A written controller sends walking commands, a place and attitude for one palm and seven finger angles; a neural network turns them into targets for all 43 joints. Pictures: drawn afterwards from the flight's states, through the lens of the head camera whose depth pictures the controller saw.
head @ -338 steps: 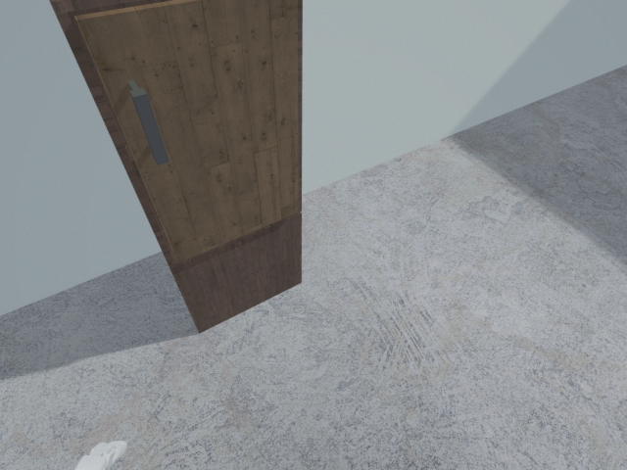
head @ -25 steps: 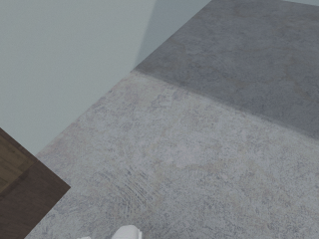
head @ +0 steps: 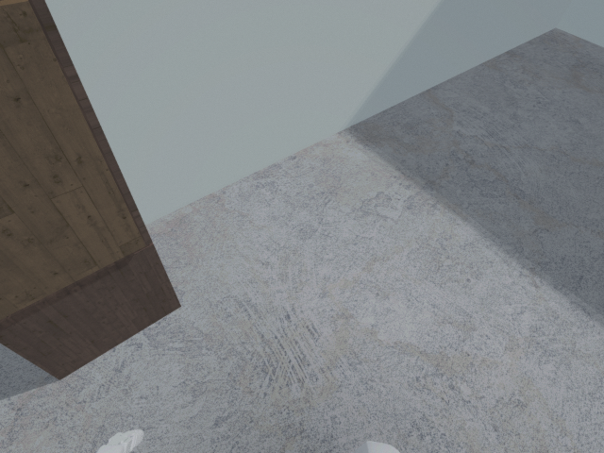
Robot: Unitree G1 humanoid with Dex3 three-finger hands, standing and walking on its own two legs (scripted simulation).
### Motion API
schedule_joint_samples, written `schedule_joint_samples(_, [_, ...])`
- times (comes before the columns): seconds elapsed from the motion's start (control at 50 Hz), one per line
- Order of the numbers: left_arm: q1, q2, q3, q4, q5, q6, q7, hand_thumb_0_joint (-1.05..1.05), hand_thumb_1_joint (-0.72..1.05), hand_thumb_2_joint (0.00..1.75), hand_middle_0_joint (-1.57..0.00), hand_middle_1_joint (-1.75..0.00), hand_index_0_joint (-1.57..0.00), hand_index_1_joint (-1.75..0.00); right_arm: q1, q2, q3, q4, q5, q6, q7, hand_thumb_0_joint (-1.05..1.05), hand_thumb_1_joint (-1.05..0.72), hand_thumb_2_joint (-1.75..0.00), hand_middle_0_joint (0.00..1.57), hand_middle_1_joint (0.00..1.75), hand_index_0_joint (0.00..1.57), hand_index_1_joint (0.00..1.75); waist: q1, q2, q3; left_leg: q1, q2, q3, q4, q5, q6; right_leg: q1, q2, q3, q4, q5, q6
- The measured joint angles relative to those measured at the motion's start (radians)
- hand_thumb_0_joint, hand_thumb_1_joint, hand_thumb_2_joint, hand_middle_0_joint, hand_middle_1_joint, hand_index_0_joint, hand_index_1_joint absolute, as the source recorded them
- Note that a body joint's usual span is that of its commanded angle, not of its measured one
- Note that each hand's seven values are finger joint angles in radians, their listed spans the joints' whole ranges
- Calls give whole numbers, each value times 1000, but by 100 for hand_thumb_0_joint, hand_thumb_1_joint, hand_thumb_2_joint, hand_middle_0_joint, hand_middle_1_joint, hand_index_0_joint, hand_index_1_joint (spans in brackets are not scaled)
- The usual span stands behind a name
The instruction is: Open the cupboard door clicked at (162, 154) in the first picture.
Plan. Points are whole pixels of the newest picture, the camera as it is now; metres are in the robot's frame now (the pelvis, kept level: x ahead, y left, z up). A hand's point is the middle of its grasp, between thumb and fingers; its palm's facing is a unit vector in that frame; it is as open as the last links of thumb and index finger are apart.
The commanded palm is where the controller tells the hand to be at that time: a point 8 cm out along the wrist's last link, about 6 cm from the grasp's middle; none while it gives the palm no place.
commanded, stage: turn to face it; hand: left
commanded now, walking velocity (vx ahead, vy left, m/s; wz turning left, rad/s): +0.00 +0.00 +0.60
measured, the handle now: out of the picture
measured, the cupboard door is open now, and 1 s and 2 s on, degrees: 0 0 0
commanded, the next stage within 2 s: take the last steps up to it in 1.10 s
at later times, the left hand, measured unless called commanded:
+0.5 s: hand out of the picture -0.01 +0.19 -0.17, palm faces +0.33 -0.91 -0.25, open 7.4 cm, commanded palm none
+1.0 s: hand out of the picture -0.05 +0.23 -0.16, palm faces +0.52 -0.82 -0.25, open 7.4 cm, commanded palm none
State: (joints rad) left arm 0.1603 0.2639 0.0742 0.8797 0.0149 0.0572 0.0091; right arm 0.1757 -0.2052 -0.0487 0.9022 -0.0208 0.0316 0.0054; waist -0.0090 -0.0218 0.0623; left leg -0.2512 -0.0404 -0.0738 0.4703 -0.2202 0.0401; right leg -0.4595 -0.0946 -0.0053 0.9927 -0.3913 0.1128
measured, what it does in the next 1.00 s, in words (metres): steps on the spot, turning left: right foot, then left foot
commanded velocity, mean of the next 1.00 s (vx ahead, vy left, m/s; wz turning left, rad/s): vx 0.00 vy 0.00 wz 0.47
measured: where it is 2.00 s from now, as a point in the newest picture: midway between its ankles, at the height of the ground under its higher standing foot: outside the picture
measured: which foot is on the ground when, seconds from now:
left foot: down 0.00-0.16, up 0.18-0.54, down 0.56-1.00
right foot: up 0.00-0.14, down 0.16-0.56, up 0.58-1.00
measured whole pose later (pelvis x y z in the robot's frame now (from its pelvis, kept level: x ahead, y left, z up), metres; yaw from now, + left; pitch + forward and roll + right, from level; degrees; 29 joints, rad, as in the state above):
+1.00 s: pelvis -0.03 +0.00 +0.00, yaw +31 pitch -1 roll -1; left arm 0.16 0.22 0.06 0.91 0.01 0.06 0.02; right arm 0.22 -0.18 -0.04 0.94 -0.03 0.04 0.00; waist -0.03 0.01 0.04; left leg -0.28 -0.06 -0.06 0.46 -0.16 0.04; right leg -0.37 -0.06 -0.02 0.84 -0.43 0.08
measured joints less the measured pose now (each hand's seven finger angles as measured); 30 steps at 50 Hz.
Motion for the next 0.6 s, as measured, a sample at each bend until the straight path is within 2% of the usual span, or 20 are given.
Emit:
schedule_joint_samples(0.08, [-28, -21, -10, -21, -6, -7, 3, 1, 91, 90, -20, -30, -20, -30, 23, -5, -10, 8, -4, 9, 0, 1, -90, -90, 21, 30, 21, 30, -23, 24, -1, -24, -15, -48, 24, -2, -15, 68, 36, 1, -171, -25, -9])
schedule_joint_samples(0.14, [-32, -36, -20, -42, -11, -27, 3, 1, 91, 90, -20, -30, -20, -30, 41, -16, -22, 15, 0, 18, 0, 1, -90, -90, 21, 30, 21, 30, -31, 42, -6, -60, -32, -83, 74, -19, -35, 158, 61, -10, -378, 66, -21])
schedule_joint_samples(0.16, [-27, -39, -24, -49, -9, -38, 4, 0, 91, 90, -20, -30, -20, -30, 49, -21, -27, 15, 4, 21, 1, 1, -90, -90, 21, 30, 21, 30, -27, 45, -11, -80, -41, -90, 108, -34, -43, 187, 58, -16, -447, 104, -42])
schedule_joint_samples(0.18, [-27, -49, -27, -48, -4, -46, 7, 0, 91, 90, -20, -30, -20, -30, 48, -31, -34, 21, 6, 24, 0, 1, -91, -90, 21, 30, 21, 30, -25, 62, -6, -108, -40, -90, 178, -109, -54, 186, 62, -28, -439, 107, -68])
schedule_joint_samples(0.22, [-16, -68, -40, -45, 1, -48, 9, 0, 91, 90, -20, -30, -20, -30, 52, -48, -47, 28, 4, 35, 0, 1, -91, -90, 21, 30, 20, 30, -31, 80, -1, -177, -43, -55, 384, -226, -68, 197, 49, -58, -423, 90, -99])
schedule_joint_samples(0.28, [13, -85, -45, -34, 3, -42, 12, 0, 91, 90, -21, -30, -20, -30, 59, -66, -58, 38, -1, 47, 10, 1, -91, -90, 20, 30, 20, 30, -33, 84, -2, -245, -14, 12, 623, -216, -89, 236, 20, -92, -451, 89, -104])
schedule_joint_samples(0.32, [28, -88, -46, -24, 4, -41, 14, 0, 91, 90, -21, -30, -20, -30, 60, -72, -60, 42, -2, 50, 16, 1, -91, -90, 20, 30, 20, 30, -36, 77, 0, -258, 15, 39, 678, -192, -102, 258, 2, -114, -466, 92, -100])
schedule_joint_samples(0.36, [39, -88, -46, -15, 7, -41, 14, 0, 91, 90, -21, -30, -20, -30, 59, -72, -58, 44, 0, 54, 19, 1, -91, -90, 20, 30, 20, 30, -36, 65, 6, -249, 41, 57, 660, -188, -113, 274, -18, -138, -473, 91, -95])
schedule_joint_samples(0.42, [53, -82, -44, -7, 11, -41, 12, 1, 91, 90, -21, -30, -20, -30, 44, -68, -53, 46, 2, 60, 22, 1, -91, -90, 20, 30, 20, 30, -26, 44, 18, -212, 70, 83, 554, -199, -119, 283, -48, -172, -464, 83, -84])
schedule_joint_samples(0.52, [70, -51, -30, 4, 15, -32, 6, 0, 90, 90, -21, -30, -20, -30, 4, -57, -39, 30, 7, 47, 24, 1, -91, -90, 20, 30, 20, 30, 0, 5, 40, -122, 81, 135, 323, -190, -105, 263, -98, -224, -398, 48, -50])
schedule_joint_samples(0.56, [84, -34, -22, 8, 9, -24, 4, 0, 90, 90, -21, -30, -20, -30, -1, -59, -34, 12, 7, 29, 26, 1, -91, -90, 20, 30, 20, 30, 4, -7, 35, -64, 73, 148, 179, -85, -89, 235, -123, -242, -328, 14, -29])
schedule_joint_samples(0.58, [83, -20, -14, 14, 4, -17, 3, 0, 90, 90, -21, -30, -20, -30, -10, -52, -33, 8, 5, 17, 24, 1, -91, -90, 20, 30, 20, 30, 7, -26, 38, -77, 58, 148, 188, -72, -63, 200, -132, -215, -252, -37, -23])
schedule_joint_samples(0.6, [79, -7, -8, 22, 2, -5, 6, 1, 91, 90, -21, -30, -20, -30, -20, -44, -29, 5, 6, 7, 22, 1, -91, -90, 20, 30, 20, 30, 13, -38, 43, -89, 49, 148, 210, -85, -36, 159, -119, -168, -159, -108, -21])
